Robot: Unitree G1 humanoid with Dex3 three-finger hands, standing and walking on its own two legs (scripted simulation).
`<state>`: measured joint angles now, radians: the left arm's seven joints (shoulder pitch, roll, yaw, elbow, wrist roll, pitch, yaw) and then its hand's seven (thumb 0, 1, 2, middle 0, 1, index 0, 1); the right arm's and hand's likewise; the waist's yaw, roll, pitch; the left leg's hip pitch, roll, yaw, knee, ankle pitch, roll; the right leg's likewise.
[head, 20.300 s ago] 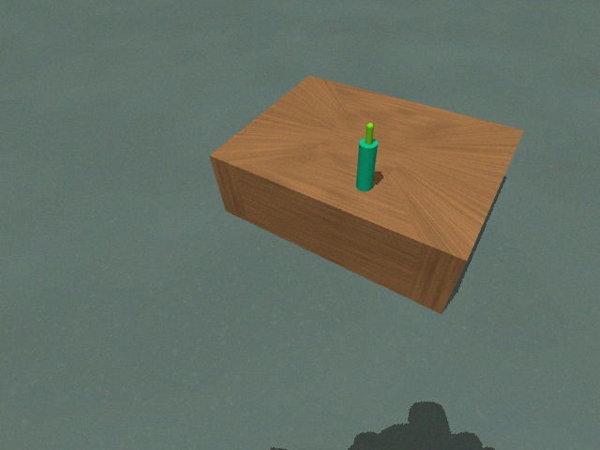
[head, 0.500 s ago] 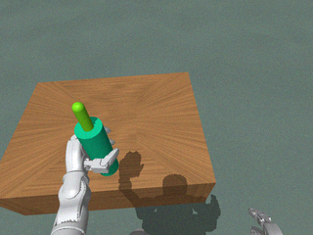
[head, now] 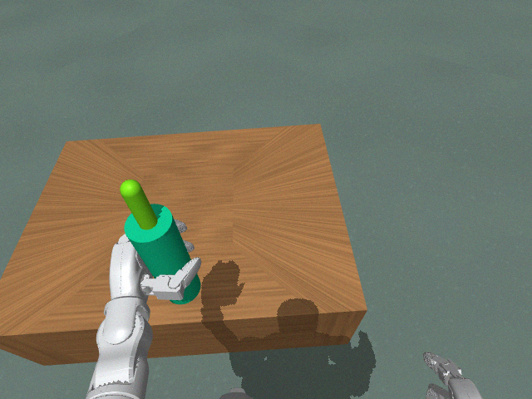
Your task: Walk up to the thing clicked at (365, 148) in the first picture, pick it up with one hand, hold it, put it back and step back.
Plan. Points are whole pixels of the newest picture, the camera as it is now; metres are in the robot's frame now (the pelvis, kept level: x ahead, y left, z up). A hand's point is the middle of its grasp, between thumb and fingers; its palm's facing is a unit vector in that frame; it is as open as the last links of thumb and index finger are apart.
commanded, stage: hold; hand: left
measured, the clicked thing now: (161, 246) +0.32 +0.18 +0.08
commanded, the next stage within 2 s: crouch in 1.40 s
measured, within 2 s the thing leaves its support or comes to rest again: neither
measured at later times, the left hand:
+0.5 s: hand (171, 256) +0.33 +0.18 +0.04, palm faces +0.11 -0.99 +0.00, open 8.2 cm
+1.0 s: hand (171, 257) +0.32 +0.18 +0.04, palm faces +0.12 -0.99 +0.00, open 8.2 cm
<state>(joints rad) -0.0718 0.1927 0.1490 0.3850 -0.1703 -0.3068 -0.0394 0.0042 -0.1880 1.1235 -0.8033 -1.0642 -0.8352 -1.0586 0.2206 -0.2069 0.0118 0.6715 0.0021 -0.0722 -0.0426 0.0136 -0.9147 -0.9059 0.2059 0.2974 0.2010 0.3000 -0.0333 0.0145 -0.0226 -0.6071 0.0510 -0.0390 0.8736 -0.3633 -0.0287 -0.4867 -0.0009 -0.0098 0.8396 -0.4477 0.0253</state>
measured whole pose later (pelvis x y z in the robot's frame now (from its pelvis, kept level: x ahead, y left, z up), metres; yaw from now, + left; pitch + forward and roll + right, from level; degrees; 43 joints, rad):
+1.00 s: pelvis +0.00 +0.01 +0.00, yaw +0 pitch +5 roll -2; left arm -0.10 0.19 0.14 0.40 -0.16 -0.30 -0.02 0.00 -0.19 1.12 -0.80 -1.07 -0.83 -1.06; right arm 0.22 -0.20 0.01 0.68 0.00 -0.09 -0.04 0.01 -0.92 -0.91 0.21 0.30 0.20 0.30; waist -0.03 0.01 -0.02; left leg -0.60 0.05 -0.03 0.87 -0.36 -0.02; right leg -0.47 -0.01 0.00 0.83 -0.44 0.03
